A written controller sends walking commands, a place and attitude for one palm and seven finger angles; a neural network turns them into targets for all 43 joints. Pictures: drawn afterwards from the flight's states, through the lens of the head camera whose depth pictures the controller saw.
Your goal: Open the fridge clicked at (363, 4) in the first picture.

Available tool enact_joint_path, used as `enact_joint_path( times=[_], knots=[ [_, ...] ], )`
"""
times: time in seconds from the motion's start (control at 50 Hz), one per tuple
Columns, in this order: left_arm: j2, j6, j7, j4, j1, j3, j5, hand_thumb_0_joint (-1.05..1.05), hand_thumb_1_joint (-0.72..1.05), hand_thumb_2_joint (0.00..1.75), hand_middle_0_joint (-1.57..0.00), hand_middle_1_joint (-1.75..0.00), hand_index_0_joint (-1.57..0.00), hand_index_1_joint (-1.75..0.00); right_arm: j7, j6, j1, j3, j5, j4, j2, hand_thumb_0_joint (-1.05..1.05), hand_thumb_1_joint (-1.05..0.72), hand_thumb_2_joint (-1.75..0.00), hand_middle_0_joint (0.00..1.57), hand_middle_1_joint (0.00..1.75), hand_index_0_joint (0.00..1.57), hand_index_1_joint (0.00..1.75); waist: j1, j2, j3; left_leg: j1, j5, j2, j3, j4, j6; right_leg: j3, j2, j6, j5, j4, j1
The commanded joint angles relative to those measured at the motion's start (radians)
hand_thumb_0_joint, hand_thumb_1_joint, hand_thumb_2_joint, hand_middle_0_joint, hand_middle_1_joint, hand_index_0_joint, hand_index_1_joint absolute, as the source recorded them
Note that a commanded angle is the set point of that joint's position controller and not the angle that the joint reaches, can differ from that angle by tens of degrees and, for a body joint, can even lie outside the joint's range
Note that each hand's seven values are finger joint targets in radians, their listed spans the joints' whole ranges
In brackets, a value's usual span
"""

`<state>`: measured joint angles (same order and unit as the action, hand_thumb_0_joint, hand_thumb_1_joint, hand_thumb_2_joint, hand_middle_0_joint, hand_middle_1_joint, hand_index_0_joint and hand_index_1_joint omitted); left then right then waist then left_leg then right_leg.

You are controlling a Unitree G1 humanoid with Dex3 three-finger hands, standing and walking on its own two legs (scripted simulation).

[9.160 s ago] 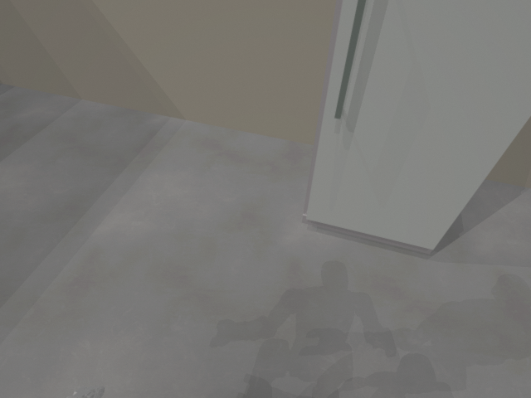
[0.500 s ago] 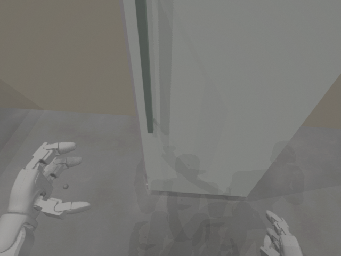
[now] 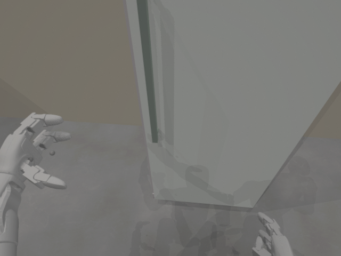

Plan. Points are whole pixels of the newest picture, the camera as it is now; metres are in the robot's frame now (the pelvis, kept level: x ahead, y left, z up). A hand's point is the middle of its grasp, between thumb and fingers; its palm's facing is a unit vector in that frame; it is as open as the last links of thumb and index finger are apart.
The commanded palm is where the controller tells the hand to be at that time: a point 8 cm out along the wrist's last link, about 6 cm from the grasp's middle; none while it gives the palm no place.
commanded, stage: raise the hand to about handle height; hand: left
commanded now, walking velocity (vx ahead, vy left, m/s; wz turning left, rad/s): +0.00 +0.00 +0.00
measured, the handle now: (151, 81) +0.52 +0.11 +0.15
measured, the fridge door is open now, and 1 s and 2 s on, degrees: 0 0 0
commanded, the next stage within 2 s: move the hooked fingers beside the handle in 0.50 s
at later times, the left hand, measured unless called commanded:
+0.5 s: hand (58, 151) +0.28 +0.27 +0.14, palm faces +0.07 -1.00 -0.05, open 14.0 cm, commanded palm +0.24 +0.31 +0.14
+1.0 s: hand (80, 136) +0.32 +0.24 +0.13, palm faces +0.03 -1.00 -0.02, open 14.0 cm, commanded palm +0.29 +0.29 +0.14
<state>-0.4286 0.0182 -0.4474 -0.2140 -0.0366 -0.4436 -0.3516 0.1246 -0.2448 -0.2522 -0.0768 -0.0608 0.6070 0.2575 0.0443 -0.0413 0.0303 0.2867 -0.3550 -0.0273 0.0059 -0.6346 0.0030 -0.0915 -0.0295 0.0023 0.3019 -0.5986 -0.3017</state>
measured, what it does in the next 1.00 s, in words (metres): stands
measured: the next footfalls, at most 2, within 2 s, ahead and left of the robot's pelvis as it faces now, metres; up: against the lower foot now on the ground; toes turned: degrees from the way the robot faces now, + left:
none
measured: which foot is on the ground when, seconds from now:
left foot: down 0.00-1.00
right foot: down 0.00-1.00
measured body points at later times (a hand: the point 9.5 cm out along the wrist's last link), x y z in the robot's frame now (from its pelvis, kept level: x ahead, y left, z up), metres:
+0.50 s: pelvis +0.00 -0.01 +0.00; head -0.01 -0.02 +0.45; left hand +0.27 +0.32 +0.14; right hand +0.17 -0.24 -0.07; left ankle -0.01 +0.12 -0.73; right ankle +0.01 -0.12 -0.73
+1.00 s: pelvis +0.00 +0.00 +0.00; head +0.00 -0.02 +0.45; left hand +0.31 +0.29 +0.14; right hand +0.16 -0.25 -0.08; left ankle -0.01 +0.12 -0.73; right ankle +0.01 -0.12 -0.73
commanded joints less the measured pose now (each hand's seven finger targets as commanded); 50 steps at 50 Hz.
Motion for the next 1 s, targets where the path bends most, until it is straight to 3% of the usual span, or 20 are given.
enact_joint_path(
  times=[0.0,0.04,0.12,0.18,0.3,0.34,0.38,0.44,0.48,0.54,0.6,0.62,0.68,0.72,0.76,0.8,0.84,0.9,0.92,0.98],
  knots=[
    [-0.273,0.04,-0.012,0.171,-0.271,-0.105,-0.019,0.0,-0.5,0.3,-0.3,-1.2,-0.3,-1.2,0.011,-0.064,0.097,0.059,-0.007,-0.161,0.132,0.0,-0.9,-0.9,0.2,0.3,0.2,0.3,-0.005,-0.044,0.169,-0.049,0.245,0.032,-0.025,0.125,-0.022,0.028,0.028,0.017,-0.21,0.095,0.088],
    [-0.241,0.027,-0.024,0.121,-0.216,-0.089,-0.028,0.0,-0.5,0.3,-0.3,-1.2,-0.3,-1.2,0.005,-0.061,0.093,0.06,-0.009,-0.158,0.135,0.0,-0.9,-0.9,0.2,0.3,0.2,0.3,-0.005,0.019,0.144,-0.027,0.237,0.03,-0.019,0.125,-0.025,0.032,0.028,0.012,-0.214,0.103,0.087],
    [-0.266,0.032,-0.017,0.185,-0.231,-0.103,-0.022,0.0,-0.5,0.3,-0.3,-1.2,-0.3,-1.2,-0.004,-0.062,0.099,0.066,-0.007,-0.169,0.139,0.0,-0.9,-0.9,0.2,0.3,0.2,0.3,0.008,-0.039,0.167,-0.044,0.258,0.031,-0.014,0.124,-0.023,0.034,0.027,0.016,-0.227,0.096,0.1],
    [-0.283,0.053,0.004,0.215,-0.245,-0.129,-0.016,0.0,-0.5,0.3,-0.3,-1.2,-0.3,-1.2,0.0,-0.065,0.095,0.069,-0.004,-0.169,0.136,0.0,-0.9,-0.9,0.2,0.3,0.2,0.3,0.005,-0.028,0.191,-0.061,0.265,0.031,-0.014,0.133,-0.025,0.031,0.029,0.014,-0.232,0.097,0.103],
    [-0.26,0.068,0.021,0.207,-0.27,-0.104,-0.004,0.0,-0.5,0.3,-0.3,-1.2,-0.3,-1.2,0.012,-0.071,0.094,0.067,-0.007,-0.154,0.132,0.0,-0.9,-0.9,0.2,0.3,0.2,0.3,-0.008,-0.061,0.141,-0.063,0.227,0.031,-0.009,0.148,-0.024,0.034,0.029,0.014,-0.196,0.115,0.085],
    [-0.268,0.065,0.011,0.195,-0.271,-0.107,-0.007,0.0,-0.5,0.3,-0.3,-1.2,-0.3,-1.2,0.012,-0.07,0.095,0.067,-0.005,-0.152,0.135,0.0,-0.9,-0.9,0.2,0.3,0.2,0.3,-0.008,-0.025,0.153,-0.063,0.235,0.032,-0.004,0.143,-0.028,0.043,0.028,0.011,-0.216,0.12,0.105],
    [-0.258,0.06,0.003,0.192,-0.272,-0.097,-0.007,0.0,-0.5,0.3,-0.3,-1.2,-0.3,-1.2,0.014,-0.07,0.097,0.066,-0.007,-0.151,0.134,0.0,-0.9,-0.9,0.2,0.3,0.2,0.3,-0.01,-0.051,0.152,-0.065,0.233,0.033,-0.005,0.144,-0.027,0.042,0.028,0.011,-0.217,0.12,0.098],
    [-0.252,0.056,-0.003,0.176,-0.261,-0.096,-0.015,0.0,-0.5,0.3,-0.3,-1.2,-0.3,-1.2,0.012,-0.068,0.099,0.065,-0.006,-0.15,0.134,0.0,-0.9,-0.9,0.2,0.3,0.2,0.3,-0.009,-0.012,0.145,-0.056,0.237,0.032,-0.006,0.143,-0.027,0.04,0.028,0.009,-0.224,0.12,0.106],
    [-0.256,0.054,-0.003,0.175,-0.264,-0.1,-0.013,0.0,-0.5,0.3,-0.3,-1.2,-0.3,-1.2,0.013,-0.068,0.099,0.064,-0.006,-0.152,0.132,0.0,-0.9,-0.9,0.2,0.3,0.2,0.3,-0.007,-0.04,0.149,-0.061,0.229,0.034,-0.005,0.143,-0.026,0.041,0.028,0.01,-0.215,0.12,0.095],
    [-0.267,0.059,-0.003,0.186,-0.265,-0.108,-0.014,0.0,-0.5,0.3,-0.3,-1.2,-0.3,-1.2,0.011,-0.068,0.103,0.066,-0.006,-0.156,0.134,0.0,-0.9,-0.9,0.2,0.3,0.2,0.3,-0.004,-0.018,0.169,-0.057,0.237,0.034,-0.003,0.141,-0.027,0.045,0.028,0.008,-0.223,0.117,0.115],
    [-0.231,0.055,0.0,0.172,-0.302,-0.069,-0.011,0.0,-0.5,0.3,-0.3,-1.2,-0.3,-1.2,0.015,-0.066,0.102,0.064,-0.009,-0.151,0.131,0.0,-0.9,-0.9,0.2,0.3,0.2,0.3,-0.02,-0.025,0.146,-0.058,0.213,0.035,-0.004,0.14,-0.026,0.042,0.028,0.006,-0.2,0.122,0.082],
    [-0.24,0.055,0.002,0.153,-0.337,-0.066,-0.011,0.0,-0.5,0.3,-0.3,-1.2,-0.3,-1.2,0.018,-0.063,0.097,0.064,-0.009,-0.143,0.133,0.0,-0.9,-0.9,0.2,0.3,0.2,0.3,-0.026,0.012,0.127,-0.052,0.208,0.031,-0.004,0.137,-0.029,0.048,0.03,0.005,-0.192,0.129,0.079],
    [-0.247,0.058,0.009,0.122,-0.409,-0.055,0.003,0.0,-0.5,0.3,-0.3,-1.2,-0.3,-1.2,0.024,-0.06,0.094,0.063,-0.011,-0.134,0.134,0.0,-0.9,-0.9,0.2,0.3,0.2,0.3,-0.035,-0.041,0.13,-0.052,0.188,0.035,-0.005,0.137,-0.026,0.05,0.026,0.007,-0.169,0.129,0.06],
    [-0.236,0.067,0.015,0.12,-0.469,-0.026,0.013,0.0,-0.5,0.3,-0.3,-1.2,-0.3,-1.2,0.026,-0.059,0.091,0.063,-0.008,-0.133,0.133,0.0,-0.9,-0.9,0.2,0.3,0.2,0.3,-0.04,-0.02,0.145,-0.061,0.195,0.033,-0.009,0.135,-0.028,0.051,0.026,0.008,-0.171,0.125,0.064],
    [-0.27,0.075,0.022,0.102,-0.453,-0.062,0.022,0.0,-0.5,0.3,-0.3,-1.2,-0.3,-1.2,0.026,-0.057,0.089,0.065,-0.007,-0.133,0.134,0.0,-0.9,-0.9,0.2,0.3,0.2,0.3,-0.027,-0.046,0.191,-0.065,0.22,0.035,-0.011,0.135,-0.027,0.051,0.023,0.013,-0.199,0.115,0.092],
    [-0.23,0.083,0.026,0.115,-0.464,-0.026,0.024,0.0,-0.5,0.3,-0.3,-1.2,-0.3,-1.2,0.023,-0.058,0.09,0.066,-0.007,-0.136,0.129,0.0,-0.9,-0.9,0.2,0.3,0.2,0.3,-0.03,-0.052,0.215,-0.085,0.248,0.034,-0.009,0.132,-0.025,0.043,0.024,0.013,-0.235,0.104,0.092],
    [-0.223,0.074,0.031,0.075,-0.415,-0.034,0.017,0.0,-0.5,0.3,-0.3,-1.2,-0.3,-1.2,0.016,-0.053,0.085,0.066,-0.005,-0.14,0.13,0.0,-0.9,-0.9,0.2,0.3,0.2,0.3,-0.018,-0.003,0.207,-0.065,0.266,0.031,-0.008,0.134,-0.025,0.04,0.026,0.013,-0.262,0.099,0.106],
    [-0.249,0.062,0.049,0.041,-0.442,-0.055,0.029,0.0,-0.5,0.3,-0.3,-1.2,-0.3,-1.2,0.013,-0.039,0.082,0.067,-0.007,-0.136,0.134,0.0,-0.9,-0.9,0.2,0.3,0.2,0.3,-0.016,-0.025,0.184,-0.039,0.252,0.032,-0.006,0.14,-0.02,0.039,0.023,0.014,-0.246,0.099,0.092],
    [-0.242,0.057,0.055,0.03,-0.419,-0.048,0.032,0.0,-0.5,0.3,-0.3,-1.2,-0.3,-1.2,0.008,-0.035,0.08,0.066,-0.004,-0.142,0.135,0.0,-0.9,-0.9,0.2,0.3,0.2,0.3,-0.009,0.012,0.178,-0.033,0.261,0.03,-0.004,0.139,-0.024,0.041,0.025,0.014,-0.253,0.098,0.1],
    [-0.209,0.068,0.077,0.076,-0.474,-0.017,0.039,0.0,-0.5,0.3,-0.3,-1.2,-0.3,-1.2,0.004,-0.031,0.077,0.07,-0.007,-0.144,0.128,0.0,-0.9,-0.9,0.2,0.3,0.2,0.3,-0.022,-0.038,0.214,-0.062,0.276,0.03,-0.001,0.138,-0.022,0.041,0.024,0.015,-0.268,0.095,0.093]
  ],
)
